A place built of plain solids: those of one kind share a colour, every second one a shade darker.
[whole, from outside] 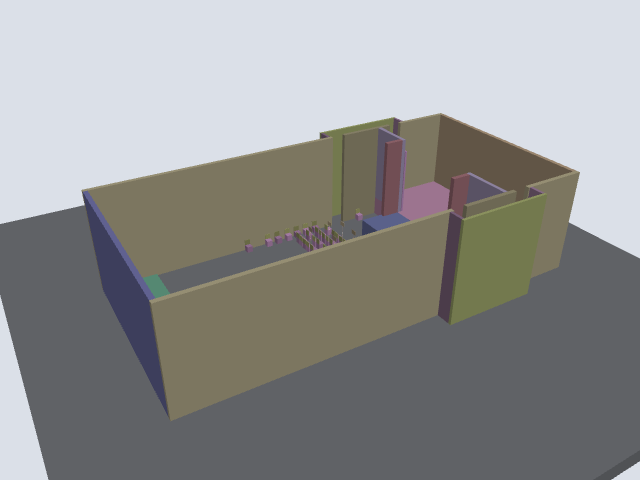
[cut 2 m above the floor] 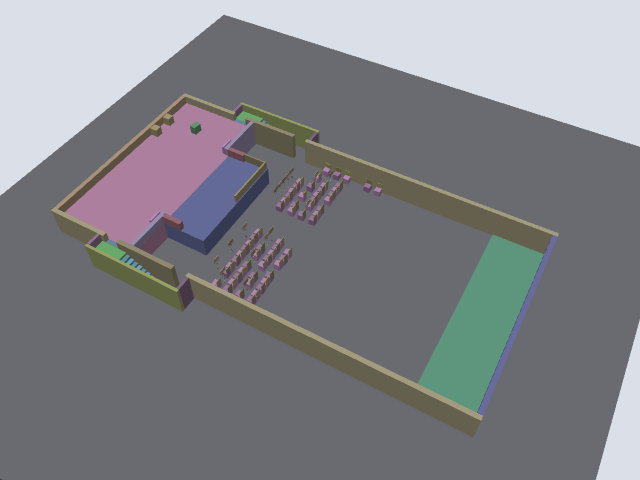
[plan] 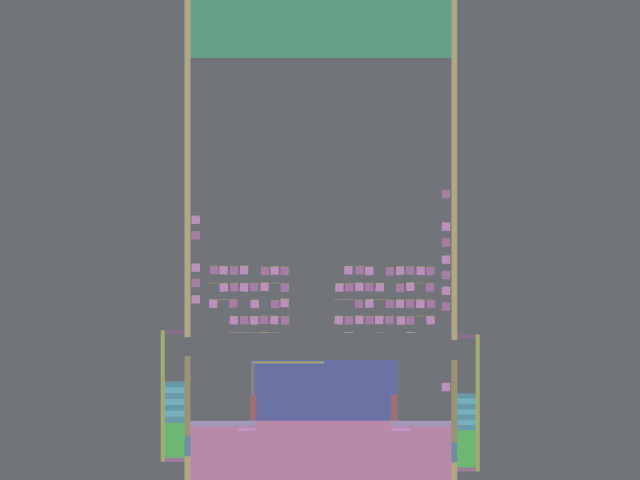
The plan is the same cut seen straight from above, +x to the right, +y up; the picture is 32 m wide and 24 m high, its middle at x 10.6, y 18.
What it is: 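A parish, school or music hall with a timber stage behind a plastered proscenium wall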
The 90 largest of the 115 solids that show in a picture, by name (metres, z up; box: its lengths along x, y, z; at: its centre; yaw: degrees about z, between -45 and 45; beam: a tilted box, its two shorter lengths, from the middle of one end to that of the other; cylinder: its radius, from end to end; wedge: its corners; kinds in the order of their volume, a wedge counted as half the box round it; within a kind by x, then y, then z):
{
 "boards_main_1": {"box": [13.05, 6.07, 1.45], "at": [10.64, 5.93, 0.68]},
 "wall_side_1": {"box": [0.3, 4.6, 7.28], "at": [3.97, 4.89, 3.59]},
 "wall_side_2": {"box": [0.3, 3.98, 7.28], "at": [3.97, 10.2, 3.59]},
 "wall_side_3": {"box": [0.3, 17.61, 7.28], "at": [3.97, 21.95, 3.59]},
 "wall_side_4": {"box": [0.3, 4.28, 7.28], "at": [17.32, 4.73, 3.59]},
 "wall_side_5": {"box": [0.3, 4.12, 7.28], "at": [17.32, 9.94, 3.59]},
 "wall_side_6": {"box": [0.3, 17.75, 7.28], "at": [17.32, 21.88, 3.59]},
 "boards_fore_1": {"box": [7.37, 3.04, 1.45], "at": [10.79, 10.48, 0.68]},
 "wall_back_1": {"box": [13.05, 0.3, 7.28], "at": [10.64, 2.74, 3.59]},
 "wall_rear_1": {"box": [13.05, 0.3, 7.28], "at": [10.64, 30.6, 3.59]},
 "wall_pass_out_1": {"box": [0.2, 6.58, 7.28], "at": [2.74, 10.2, 3.59]},
 "wall_pass_out_2": {"box": [0.2, 6.86, 7.28], "at": [18.49, 9.85, 3.59]},
 "wall_pros_1": {"box": [3.3, 0.29, 7.28], "at": [5.77, 8.82, 3.59]},
 "wall_pros_2": {"box": [3.01, 0.29, 7.28], "at": [15.66, 8.82, 3.59]},
 "floor_rear_1": {"box": [13.05, 3.35, 0.17], "at": [10.64, 28.78, 0.03]},
 "wall_pier_1": {"box": [0.31, 1.3, 7.28], "at": [7.26, 9.61, 3.59]},
 "wall_pier_2": {"box": [0.32, 1.33, 7.28], "at": [14.31, 9.63, 3.59]},
 "step_1": {"box": [0.99, 0.59, 1.28], "at": [3.33, 8.87, 0.59]},
 "step_2": {"box": [0.99, 0.59, 1.1], "at": [3.33, 9.16, 0.5]},
 "step_3": {"box": [0.99, 0.59, 0.93], "at": [3.33, 9.46, 0.41]},
 "step_4": {"box": [0.99, 0.59, 0.75], "at": [3.33, 9.75, 0.33]},
 "step_5": {"box": [0.99, 0.59, 0.58], "at": [3.33, 10.04, 0.24]},
 "step_6": {"box": [0.99, 0.59, 0.4], "at": [3.33, 10.34, 0.15]},
 "step_7": {"box": [0.99, 0.59, 0.23], "at": [3.33, 10.63, 0.06]},
 "step_8": {"box": [0.92, 0.53, 1.28], "at": [17.93, 8.49, 0.59]},
 "step_9": {"box": [0.92, 0.53, 1.1], "at": [17.93, 8.75, 0.5]},
 "step_10": {"box": [0.92, 0.53, 0.93], "at": [17.93, 9.02, 0.41]},
 "step_11": {"box": [0.92, 0.53, 0.75], "at": [17.93, 9.28, 0.33]},
 "step_12": {"box": [0.92, 0.53, 0.58], "at": [17.93, 9.54, 0.24]},
 "step_13": {"box": [0.92, 0.53, 0.4], "at": [17.93, 9.81, 0.15]},
 "step_14": {"box": [0.92, 0.53, 0.23], "at": [17.93, 10.07, 0.06]},
 "wall_pass_end_1": {"box": [0.99, 0.2, 7.28], "at": [3.33, 7.01, 3.59]},
 "wall_pass_end_2": {"box": [0.99, 0.2, 7.28], "at": [3.33, 13.39, 3.59]},
 "wall_pass_end_3": {"box": [0.92, 0.2, 7.28], "at": [17.93, 6.52, 3.59]},
 "wall_pass_end_4": {"box": [0.92, 0.2, 7.28], "at": [17.93, 13.18, 3.59]},
 "boards_pass_1": {"box": [0.99, 1.76, 1.45], "at": [3.33, 7.99, 0.68]},
 "boards_pass_2": {"box": [0.92, 1.87, 1.45], "at": [17.93, 7.55, 0.68]},
 "chair_seat_1": {"box": [0.42, 0.42, 0.45], "at": [5.26, 14.81, 0.23], "yaw": -2.2},
 "chair_seat_2": {"box": [0.42, 0.42, 0.45], "at": [5.79, 15.63, 0.23], "yaw": 2.9},
 "chair_seat_3": {"box": [0.42, 0.42, 0.45], "at": [6.27, 14.83, 0.23], "yaw": -0.9},
 "chair_seat_4": {"box": [0.42, 0.42, 0.45], "at": [6.29, 13.99, 0.23], "yaw": -0.4},
 "chair_seat_5": {"box": [0.42, 0.42, 0.45], "at": [6.31, 15.64, 0.23], "yaw": 2.4},
 "chair_seat_6": {"box": [0.42, 0.42, 0.45], "at": [6.81, 15.63, 0.23], "yaw": -3.9},
 "chair_seat_7": {"box": [0.42, 0.42, 0.45], "at": [6.82, 13.99, 0.23], "yaw": 2.8},
 "chair_seat_8": {"box": [0.42, 0.42, 0.45], "at": [7.31, 15.65, 0.23], "yaw": -0.6},
 "chair_seat_9": {"box": [0.42, 0.42, 0.45], "at": [7.32, 13.98, 0.23], "yaw": 0.9},
 "chair_seat_10": {"box": [0.42, 0.42, 0.45], "at": [7.34, 14.8, 0.23], "yaw": 2.4},
 "chair_seat_11": {"box": [0.42, 0.42, 0.45], "at": [7.8, 14.01, 0.23], "yaw": 1.1},
 "chair_seat_12": {"box": [0.42, 0.42, 0.45], "at": [7.83, 15.65, 0.23], "yaw": -0.6},
 "chair_seat_13": {"box": [0.42, 0.42, 0.45], "at": [8.31, 13.99, 0.23], "yaw": -3.4},
 "chair_seat_14": {"box": [0.42, 0.42, 0.45], "at": [8.36, 14.8, 0.23], "yaw": 1.1},
 "chair_seat_15": {"box": [0.42, 0.42, 0.45], "at": [8.83, 14.85, 0.23], "yaw": -1.5},
 "chair_seat_16": {"box": [0.42, 0.42, 0.45], "at": [8.84, 15.62, 0.23], "yaw": 0.7},
 "chair_seat_17": {"box": [0.42, 0.42, 0.45], "at": [8.85, 13.97, 0.23], "yaw": 2.0},
 "chair_seat_18": {"box": [0.42, 0.42, 0.45], "at": [11.54, 13.99, 0.23], "yaw": -2.7},
 "chair_seat_19": {"box": [0.42, 0.42, 0.45], "at": [11.57, 15.62, 0.23], "yaw": -0.1},
 "chair_seat_20": {"box": [0.42, 0.42, 0.45], "at": [12.04, 13.98, 0.23], "yaw": -1.4},
 "chair_seat_21": {"box": [0.42, 0.42, 0.45], "at": [12.07, 15.64, 0.23], "yaw": 0.6},
 "chair_seat_22": {"box": [0.42, 0.42, 0.45], "at": [12.55, 14.81, 0.23], "yaw": 0.7},
 "chair_seat_23": {"box": [0.42, 0.42, 0.45], "at": [12.56, 15.65, 0.23], "yaw": 2.2},
 "chair_seat_24": {"box": [0.42, 0.42, 0.45], "at": [12.57, 14.0, 0.23], "yaw": -1.6},
 "chair_seat_25": {"box": [0.42, 0.42, 0.45], "at": [13.06, 15.64, 0.23], "yaw": 0.2},
 "chair_seat_26": {"box": [0.42, 0.42, 0.45], "at": [13.07, 14.82, 0.23], "yaw": 1.7},
 "chair_seat_27": {"box": [0.42, 0.42, 0.45], "at": [13.08, 13.99, 0.23], "yaw": -1.3},
 "chair_seat_28": {"box": [0.42, 0.42, 0.45], "at": [13.56, 13.99, 0.23], "yaw": -0.1},
 "chair_seat_29": {"box": [0.42, 0.42, 0.45], "at": [13.59, 15.64, 0.23], "yaw": -1.9},
 "chair_seat_30": {"box": [0.42, 0.42, 0.45], "at": [14.07, 13.99, 0.23], "yaw": 2.5},
 "chair_seat_31": {"box": [0.42, 0.42, 0.45], "at": [14.09, 14.8, 0.23], "yaw": 0.6},
 "chair_seat_32": {"box": [0.42, 0.42, 0.45], "at": [14.59, 15.61, 0.23], "yaw": 0.6},
 "chair_seat_33": {"box": [0.42, 0.42, 0.45], "at": [14.6, 14.81, 0.23], "yaw": -2.6},
 "chair_seat_34": {"box": [0.42, 0.42, 0.45], "at": [14.65, 13.97, 0.23], "yaw": 0.3},
 "chair_seat_35": {"box": [0.42, 0.42, 0.45], "at": [15.11, 13.98, 0.23], "yaw": 0.9},
 "chair_seat_36": {"box": [0.42, 0.42, 0.45], "at": [15.11, 14.82, 0.23], "yaw": -2.0},
 "chair_seat_37": {"box": [0.42, 0.42, 0.45], "at": [15.11, 15.66, 0.23], "yaw": 2.0},
 "chair_seat_38": {"box": [0.42, 0.42, 0.45], "at": [15.11, 16.47, 0.23], "yaw": 2.4},
 "chair_seat_39": {"box": [0.42, 0.42, 0.45], "at": [15.62, 14.81, 0.23], "yaw": -2.4},
 "chair_seat_40": {"box": [0.42, 0.42, 0.45], "at": [15.63, 16.46, 0.23], "yaw": 0.6},
 "chair_seat_41": {"box": [0.42, 0.42, 0.45], "at": [16.1, 15.63, 0.23], "yaw": -0.3},
 "chair_seat_42": {"box": [0.42, 0.42, 0.45], "at": [16.11, 16.45, 0.23], "yaw": 1.2},
 "chair_seat_43": {"box": [0.42, 0.42, 0.45], "at": [16.12, 13.99, 0.23], "yaw": 1.7},
 "chair_seat_44": {"box": [0.42, 0.42, 0.45], "at": [16.15, 14.81, 0.23], "yaw": 2.2},
 "drape_1": {"box": [0.91, 0.14, 4.92], "at": [6.92, 8.53, 3.82]},
 "drape_2": {"box": [0.91, 0.14, 4.92], "at": [14.65, 8.53, 3.82]},
 "boards_sill_1": {"box": [0.3, 1.02, 1.45], "at": [3.97, 7.7, 0.68]},
 "boards_sill_2": {"box": [0.3, 1.0, 1.45], "at": [17.32, 7.37, 0.68]},
 "stack_chairs_1": {"box": [0.5, 0.55, 1.13], "at": [6.59, 3.21, 1.97]},
 "stack_chairs_2": {"box": [0.5, 0.55, 1.18], "at": [7.99, 3.21, 1.99]},
 "guard_dwarf_1": {"box": [0.12, 1.68, 0.83], "at": [7.23, 11.1, 1.77]},
 "guard_dwarf_2": {"box": [3.65, 0.12, 0.83], "at": [9.0, 11.88, 1.77]},
 "crate_1": {"box": [0.6, 0.45, 0.62], "at": [6.39, 5.48, 1.72], "yaw": -4.2}
}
